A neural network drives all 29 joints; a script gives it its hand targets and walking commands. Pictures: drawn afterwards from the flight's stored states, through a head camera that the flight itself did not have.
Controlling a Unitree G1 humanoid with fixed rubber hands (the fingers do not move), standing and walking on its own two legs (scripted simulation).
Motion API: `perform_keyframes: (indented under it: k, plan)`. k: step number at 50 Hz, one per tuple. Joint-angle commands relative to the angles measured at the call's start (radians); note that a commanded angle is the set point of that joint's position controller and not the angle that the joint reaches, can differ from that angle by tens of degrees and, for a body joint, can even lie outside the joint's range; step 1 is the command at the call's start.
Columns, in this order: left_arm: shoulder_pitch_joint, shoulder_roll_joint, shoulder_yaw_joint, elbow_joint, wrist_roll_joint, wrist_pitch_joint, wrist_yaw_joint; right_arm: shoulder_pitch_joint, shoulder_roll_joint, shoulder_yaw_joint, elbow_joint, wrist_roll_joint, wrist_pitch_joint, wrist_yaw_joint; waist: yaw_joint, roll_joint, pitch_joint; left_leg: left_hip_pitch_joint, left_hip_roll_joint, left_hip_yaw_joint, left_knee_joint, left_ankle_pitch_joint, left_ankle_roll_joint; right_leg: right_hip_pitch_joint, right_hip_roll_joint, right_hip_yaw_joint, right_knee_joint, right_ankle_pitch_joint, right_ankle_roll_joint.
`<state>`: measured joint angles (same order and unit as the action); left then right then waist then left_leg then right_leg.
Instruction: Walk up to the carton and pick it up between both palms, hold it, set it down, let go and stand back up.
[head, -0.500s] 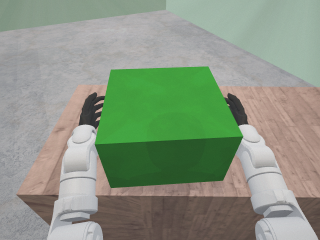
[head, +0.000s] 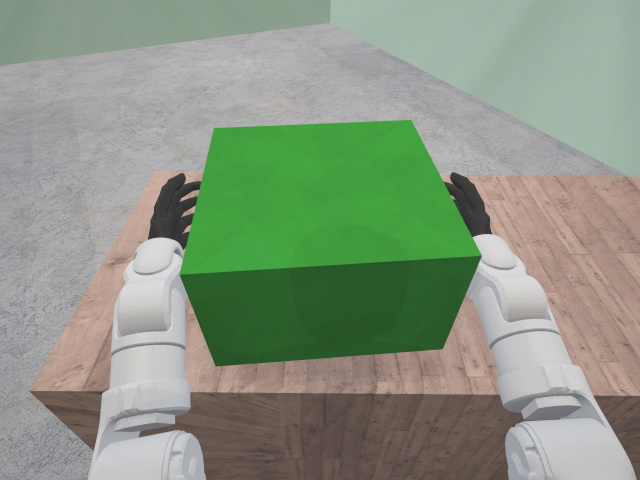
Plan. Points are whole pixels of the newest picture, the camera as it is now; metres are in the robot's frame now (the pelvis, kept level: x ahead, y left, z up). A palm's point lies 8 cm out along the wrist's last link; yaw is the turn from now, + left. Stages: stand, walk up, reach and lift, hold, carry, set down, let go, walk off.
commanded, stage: reach and lift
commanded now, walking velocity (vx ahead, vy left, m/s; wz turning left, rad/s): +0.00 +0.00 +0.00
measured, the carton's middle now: (321, 232) +0.39 -0.01 +0.14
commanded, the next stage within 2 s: hold in 0.26 s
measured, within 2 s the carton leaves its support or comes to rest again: neither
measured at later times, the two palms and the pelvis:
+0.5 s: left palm (152, 233) +0.35 +0.19 +0.18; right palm (468, 218) +0.35 -0.18 +0.18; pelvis +0.00 +0.00 +0.00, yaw -1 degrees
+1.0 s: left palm (152, 228) +0.36 +0.19 +0.18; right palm (467, 219) +0.36 -0.18 +0.18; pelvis +0.00 +0.01 +0.00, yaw +0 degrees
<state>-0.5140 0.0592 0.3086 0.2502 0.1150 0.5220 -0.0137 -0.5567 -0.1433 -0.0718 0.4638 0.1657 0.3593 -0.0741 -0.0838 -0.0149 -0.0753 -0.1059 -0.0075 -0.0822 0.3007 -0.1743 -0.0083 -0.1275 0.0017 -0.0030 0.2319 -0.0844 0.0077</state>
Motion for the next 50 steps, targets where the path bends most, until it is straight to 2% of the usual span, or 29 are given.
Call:
perform_keyframes:
  k: [1, 5, 6, 11, 14, 16, 17, 18, 19, 20, 22, 27, 30, 32, 36, 44, 50]
  plan:
    - [-0.635, -0.542, -0.542, -0.150, -0.122, -0.044, -0.161, -0.705, 0.530, 0.334, -0.323, 0.080, -0.069, 0.114, -0.030, 0.043, -0.362, 0.001, -0.055, 0.066, -0.022, 0.205, -0.059, 0.223, 0.050, -0.028, 0.030, 0.171, -0.002]
    - [-0.636, -0.554, -0.536, -0.155, -0.117, -0.031, -0.159, -0.734, 0.525, 0.332, -0.332, 0.089, -0.066, 0.123, -0.017, 0.047, -0.367, -0.001, -0.049, 0.064, -0.021, 0.207, -0.062, 0.209, 0.056, -0.033, 0.027, 0.127, -0.012]
    - [-0.636, -0.552, -0.532, -0.134, -0.112, -0.026, -0.158, -0.730, 0.513, 0.316, -0.316, 0.083, -0.063, 0.126, -0.023, 0.055, -0.349, -0.001, -0.047, 0.063, -0.024, 0.196, -0.064, 0.194, 0.056, -0.034, 0.024, 0.109, -0.015]
    - [-0.632, -0.555, -0.552, -0.193, -0.126, -0.021, -0.141, -0.727, 0.505, 0.348, -0.342, 0.111, -0.055, 0.132, -0.013, 0.059, -0.392, 0.053, -0.043, 0.058, 0.011, 0.310, -0.078, 0.198, 0.068, -0.038, 0.030, 0.166, -0.022]
    - [-0.611, -0.549, -0.568, -0.247, -0.135, -0.012, -0.140, -0.723, 0.508, 0.383, -0.419, 0.139, -0.050, 0.122, -0.014, 0.044, -0.460, 0.074, -0.048, 0.053, 0.039, 0.398, -0.077, 0.248, 0.071, -0.029, 0.046, 0.281, -0.011]
    - [-0.577, -0.523, -0.538, -0.230, -0.115, 0.013, -0.146, -0.703, 0.491, 0.392, -0.402, 0.150, -0.024, 0.110, -0.008, 0.036, -0.392, 0.055, -0.052, 0.057, 0.030, 0.385, -0.072, 0.268, 0.070, -0.021, 0.043, 0.281, -0.012]
    - [-0.605, -0.520, -0.544, -0.251, -0.122, 0.021, -0.149, -0.738, 0.497, 0.397, -0.430, 0.155, -0.020, 0.106, -0.007, 0.036, -0.415, 0.048, -0.054, 0.060, 0.028, 0.367, -0.069, 0.271, 0.067, -0.019, 0.045, 0.276, -0.008]
    - [-0.617, -0.525, -0.544, -0.334, -0.131, 0.020, -0.137, -0.781, 0.581, 0.514, -0.486, 0.195, -0.026, 0.094, 0.100, -0.008, -0.484, -0.003, -0.066, 0.058, 0.033, 0.403, -0.036, 0.366, 0.066, -0.013, 0.071, 0.349, 0.007]
    - [-0.615, -0.509, -0.563, -0.333, -0.143, 0.032, -0.126, -0.760, 0.577, 0.516, -0.505, 0.219, -0.015, 0.083, 0.077, 0.003, -0.474, -0.013, -0.062, 0.061, 0.028, 0.388, -0.033, 0.353, 0.067, -0.004, 0.076, 0.371, 0.009]
    - [-0.608, -0.503, -0.549, -0.332, -0.142, 0.041, -0.124, -0.779, 0.584, 0.515, -0.512, 0.229, -0.006, 0.079, 0.098, 0.004, -0.471, -0.020, -0.062, 0.063, 0.033, 0.402, -0.032, 0.360, 0.070, -0.009, 0.081, 0.364, 0.008]
    - [-0.613, -0.498, -0.523, -0.314, -0.125, 0.067, -0.131, -0.762, 0.557, 0.477, -0.467, 0.219, 0.017, 0.074, 0.083, 0.003, -0.406, -0.013, -0.058, 0.070, 0.012, 0.340, -0.031, 0.317, 0.063, -0.002, 0.055, 0.285, 0.005]
    - [-0.685, -0.512, -0.509, -0.246, -0.106, 0.106, -0.174, -0.764, 0.548, 0.353, -0.332, 0.128, 0.044, 0.082, 0.007, 0.024, -0.280, -0.054, -0.048, 0.082, -0.062, 0.082, -0.023, 0.238, 0.034, 0.003, -0.002, 0.047, -0.008]
    - [-0.731, -0.525, -0.507, -0.212, -0.112, 0.095, -0.192, -0.781, 0.556, 0.305, -0.301, 0.090, 0.043, 0.089, -0.026, 0.048, -0.296, -0.065, -0.051, 0.076, -0.066, 0.047, -0.030, 0.257, 0.027, -0.003, 0.000, 0.034, -0.011]
    - [-0.747, -0.533, -0.502, -0.192, -0.114, 0.082, -0.198, -0.791, 0.559, 0.290, -0.289, 0.075, 0.038, 0.093, -0.036, 0.058, -0.311, -0.060, -0.051, 0.071, -0.063, 0.054, -0.037, 0.267, 0.029, -0.011, 0.007, 0.042, -0.011]
    - [-0.743, -0.548, -0.494, -0.166, -0.114, 0.062, -0.195, -0.803, 0.558, 0.296, -0.284, 0.069, 0.025, 0.103, -0.031, 0.062, -0.334, -0.034, -0.046, 0.061, -0.048, 0.111, -0.051, 0.265, 0.040, -0.028, 0.018, 0.062, -0.012]
    - [-0.691, -0.554, -0.502, -0.196, -0.113, 0.054, -0.167, -0.821, 0.557, 0.377, -0.351, 0.132, 0.002, 0.112, 0.027, 0.037, -0.376, 0.024, -0.043, 0.058, 0.002, 0.302, -0.056, 0.256, 0.068, -0.034, 0.026, 0.134, -0.017]
    - [-0.684, -0.535, -0.518, -0.251, -0.120, 0.065, -0.154, -0.805, 0.565, 0.409, -0.392, 0.167, 0.010, 0.102, 0.039, 0.027, -0.390, 0.009, -0.052, 0.067, 0.005, 0.308, -0.045, 0.274, 0.065, -0.020, 0.034, 0.187, -0.008]
